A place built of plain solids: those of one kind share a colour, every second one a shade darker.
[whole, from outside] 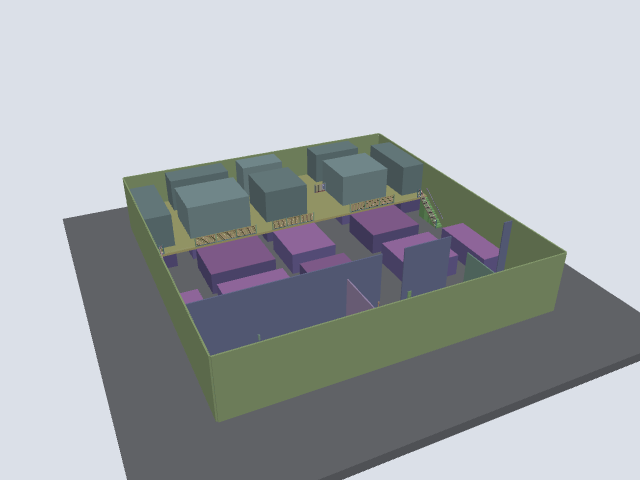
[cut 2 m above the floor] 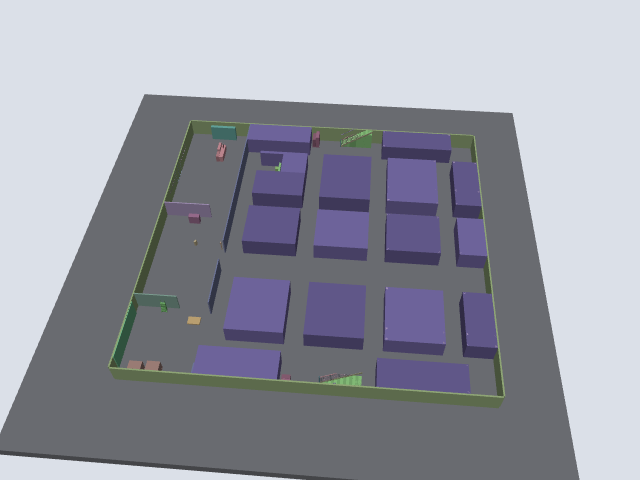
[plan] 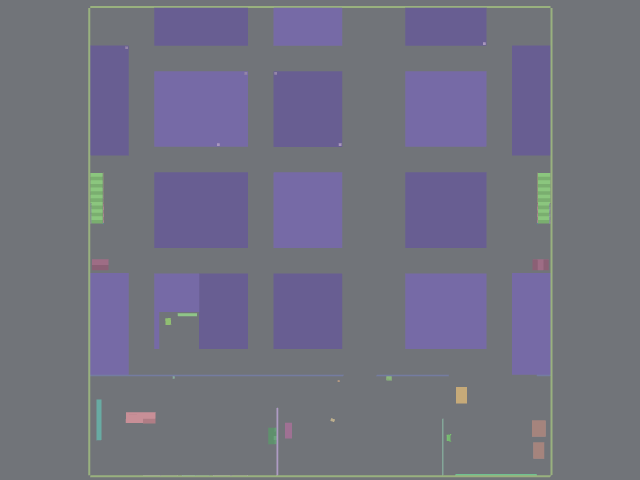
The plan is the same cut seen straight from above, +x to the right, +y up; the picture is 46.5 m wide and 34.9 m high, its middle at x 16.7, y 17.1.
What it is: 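A self-storage house; a reception shop, a loading bay, aisles of roller-shutter units, a steel mezzanine reached by steel stairs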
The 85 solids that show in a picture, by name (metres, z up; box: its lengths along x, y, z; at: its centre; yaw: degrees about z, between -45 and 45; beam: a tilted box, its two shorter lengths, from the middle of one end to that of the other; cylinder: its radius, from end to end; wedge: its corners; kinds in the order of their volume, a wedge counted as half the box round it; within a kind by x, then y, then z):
{
 "units_1": {"box": [2.81, 7.41, 2.35], "at": [1.4, 11.0, 1.12]},
 "units_2": {"box": [2.81, 7.99, 2.35], "at": [1.4, 27.25, 1.12]},
 "units_3": {"box": [0.37, 5.5, 2.35], "at": [4.83, 11.92, 1.12]},
 "units_4": {"box": [2.92, 2.81, 2.35], "at": [6.46, 13.27, 1.12]},
 "units_5": {"box": [6.82, 5.5, 2.35], "at": [8.06, 19.27, 1.12]},
 "units_6": {"box": [6.82, 5.5, 2.35], "at": [8.06, 26.62, 1.12]},
 "units_7": {"box": [6.82, 2.76, 2.35], "at": [8.06, 32.6, 1.12]},
 "units_8": {"box": [3.57, 5.5, 2.35], "at": [9.69, 11.92, 1.12]},
 "units_9": {"box": [5.0, 5.5, 2.35], "at": [15.82, 11.92, 1.12]},
 "units_10": {"box": [5.0, 5.5, 2.35], "at": [15.82, 19.27, 1.12]},
 "units_11": {"box": [5.0, 5.5, 2.35], "at": [15.82, 26.62, 1.12]},
 "units_12": {"box": [5.0, 2.76, 2.35], "at": [15.82, 32.6, 1.12]},
 "units_13": {"box": [5.91, 5.5, 2.35], "at": [25.86, 11.92, 1.12]},
 "units_14": {"box": [5.91, 5.5, 2.35], "at": [25.86, 19.27, 1.12]},
 "units_15": {"box": [5.91, 5.5, 2.35], "at": [25.86, 26.62, 1.12]},
 "units_16": {"box": [5.91, 2.76, 2.35], "at": [25.86, 32.6, 1.12]},
 "units_17": {"box": [2.81, 7.41, 2.35], "at": [32.06, 11.0, 1.12]},
 "units_18": {"box": [2.81, 7.99, 2.35], "at": [32.06, 27.25, 1.12]},
 "units_deck_1": {"box": [2.81, 7.99, 3.69], "at": [1.4, 27.25, 4.39]},
 "units_deck_2": {"box": [6.82, 5.5, 3.69], "at": [8.06, 26.62, 4.39]},
 "units_deck_3": {"box": [6.82, 2.76, 3.69], "at": [8.06, 32.6, 4.39]},
 "units_deck_4": {"box": [5.0, 5.5, 3.69], "at": [15.82, 26.62, 4.39]},
 "units_deck_5": {"box": [5.0, 2.76, 3.69], "at": [15.82, 32.6, 4.39]},
 "units_deck_6": {"box": [5.91, 5.5, 3.69], "at": [25.86, 26.62, 4.39]},
 "units_deck_7": {"box": [5.91, 2.76, 3.69], "at": [25.86, 32.6, 4.39]},
 "units_deck_8": {"box": [2.81, 7.99, 3.69], "at": [32.06, 27.25, 4.39]},
 "wall_1": {"box": [0.15, 33.97, 6.54], "at": [-0.07, 16.98, 3.22]},
 "wall_2": {"box": [33.46, 0.15, 6.54], "at": [16.73, -0.07, 3.22]},
 "wall_3": {"box": [33.46, 0.15, 6.54], "at": [16.73, 34.05, 3.22]},
 "wall_4": {"box": [0.15, 33.97, 6.54], "at": [33.53, 16.98, 3.22]},
 "slab_deck_1": {"box": [33.46, 12.01, 0.25], "at": [16.73, 27.96, 2.42]},
 "front_wall_1": {"box": [18.41, 0.12, 6.29], "at": [9.21, 7.25, 3.09]},
 "front_wall_2": {"box": [5.25, 0.12, 6.29], "at": [23.44, 7.25, 3.09]},
 "front_wall_3": {"box": [1.0, 0.12, 6.29], "at": [32.96, 7.25, 3.09]},
 "deck_stair_1": {"box": [0.9, 0.79, 0.22], "at": [0.46, 18.69, 0.06]},
 "deck_stair_2": {"box": [0.9, 0.79, 0.39], "at": [0.46, 18.95, 0.14]},
 "deck_stair_3": {"box": [0.9, 0.79, 0.73], "at": [0.46, 19.48, 0.32]},
 "deck_stair_4": {"box": [0.9, 0.79, 1.07], "at": [0.46, 20.0, 0.48]},
 "deck_stair_5": {"box": [0.9, 0.79, 1.24], "at": [0.46, 20.26, 0.57]},
 "deck_stair_6": {"box": [0.9, 0.79, 1.41], "at": [0.46, 20.52, 0.66]},
 "deck_stair_7": {"box": [0.9, 0.79, 1.58], "at": [0.46, 20.78, 0.74]},
 "deck_stair_8": {"box": [0.9, 0.79, 1.92], "at": [0.46, 21.31, 0.91]},
 "deck_stair_9": {"box": [0.9, 0.79, 2.09], "at": [0.46, 21.57, 0.99]},
 "deck_stair_10": {"box": [0.9, 0.27, 2.43], "at": [0.46, 21.83, 1.17]},
 "deck_stair_11": {"box": [0.9, 0.79, 0.22], "at": [33.0, 18.69, 0.06]},
 "deck_stair_12": {"box": [0.9, 0.79, 0.39], "at": [33.0, 18.95, 0.14]},
 "deck_stair_13": {"box": [0.9, 0.79, 0.73], "at": [33.0, 19.48, 0.32]},
 "deck_stair_14": {"box": [0.9, 0.79, 1.07], "at": [33.0, 20.0, 0.48]},
 "deck_stair_15": {"box": [0.9, 0.79, 1.24], "at": [33.0, 20.26, 0.57]},
 "deck_stair_16": {"box": [0.9, 0.79, 1.41], "at": [33.0, 20.52, 0.66]},
 "deck_stair_17": {"box": [0.9, 0.79, 1.58], "at": [33.0, 20.78, 0.74]},
 "deck_stair_18": {"box": [0.9, 0.79, 1.92], "at": [33.0, 21.31, 0.91]},
 "deck_stair_19": {"box": [0.9, 0.79, 2.09], "at": [33.0, 21.57, 0.99]},
 "deck_stair_20": {"box": [0.9, 0.52, 2.26], "at": [33.0, 21.7, 1.08]},
 "deck_stair_21": {"box": [0.9, 0.27, 2.43], "at": [33.0, 21.83, 1.17]},
 "utop_1": {"box": [2.79, 7.38, 0.03], "at": [1.4, 11.0, 2.31]},
 "utop_2": {"box": [6.8, 5.48, 0.03], "at": [8.06, 11.92, 2.31]},
 "utop_3": {"box": [6.8, 5.48, 0.03], "at": [8.06, 19.27, 2.31]},
 "utop_4": {"box": [4.98, 5.48, 0.03], "at": [15.82, 11.92, 2.31]},
 "utop_5": {"box": [4.98, 5.48, 0.03], "at": [15.82, 19.27, 2.31]},
 "utop_6": {"box": [5.89, 5.48, 0.03], "at": [25.86, 11.92, 2.31]},
 "utop_7": {"box": [5.89, 5.48, 0.03], "at": [25.86, 19.27, 2.31]},
 "utop_8": {"box": [2.79, 7.38, 0.03], "at": [32.06, 11.0, 2.31]},
 "reception_side_1": {"box": [0.12, 4.91, 6.29], "at": [13.6, 2.46, 3.09]},
 "bay_side_1": {"box": [0.12, 4.11, 6.29], "at": [25.62, 2.06, 3.09]},
 "shelving_1": {"box": [0.37, 2.95, 1.91], "at": [0.63, 4.02, 0.9]},
 "bay_1": {"box": [0.79, 1.19, 0.97], "at": [32.61, 1.8, 0.63]},
 "bay_2": {"box": [0.99, 1.19, 0.97], "at": [32.61, 3.4, 0.63]},
 "loading_door_1": {"box": [5.91, 0.08, 4.25], "at": [29.51, 0.04, 2.08]},
 "counter_1": {"box": [1.26, 0.32, 1.12], "at": [3.2, 3.95, 0.51]},
 "counter_2": {"box": [2.16, 0.48, 0.79], "at": [3.66, 4.34, 0.34]},
 "counter_3": {"box": [0.93, 0.35, 0.83], "at": [4.28, 3.93, 0.37]},
 "foot_pallet_1": {"box": [1.19, 0.39, 1.05], "at": [0.72, 15.1, 0.67]},
 "foot_pallet_2": {"box": [1.19, 0.39, 1.4], "at": [0.72, 15.49, 0.84]},
 "foot_pallet_3": {"box": [0.39, 0.79, 0.36], "at": [32.34, 15.29, 0.33]},
 "foot_pallet_4": {"box": [0.39, 0.79, 0.36], "at": [32.74, 15.29, 0.33]},
 "foot_pallet_5": {"box": [0.39, 0.79, 0.36], "at": [33.14, 15.29, 0.33]},
 "more_packing_table_packing_table_1": {"box": [0.6, 1.2, 1.01], "at": [13.24, 2.85, 0.46]},
 "cleaner_cart_1": {"box": [0.5, 1.15, 1.07], "at": [14.41, 3.25, 0.48]},
 "cell_mattress_1": {"box": [1.4, 0.22, 1.95], "at": [7.06, 11.67, 0.93]},
 "deck_guard_string_1": {"wedge": [[0.94, 18.29, -0.02], [0.94, 18.29, 0.2], [0.94, 22.01, 2.39], [0.94, 22.01, 2.61], [0.98, 18.29, -0.02], [0.98, 18.29, 0.2], [0.98, 22.01, 2.39], [0.98, 22.01, 2.61]]},
 "deck_guard_string_2": {"wedge": [[32.48, 18.29, -0.02], [32.48, 18.29, 0.2], [32.48, 22.01, 2.39], [32.48, 22.01, 2.61], [32.52, 18.29, -0.02], [32.52, 18.29, 0.2], [32.52, 22.01, 2.39], [32.52, 22.01, 2.61]]},
 "onway_owbay_1": {"box": [0.8, 1.2, 0.19], "at": [26.99, 5.81, 0.05]},
 "deck_fascia_1": {"box": [33.46, 0.02, 0.25], "at": [16.73, 21.97, 2.42]},
 "cell_boxes_1": {"box": [0.41, 0.5, 0.45], "at": [5.66, 11.17, 0.18], "yaw": 4.6}
}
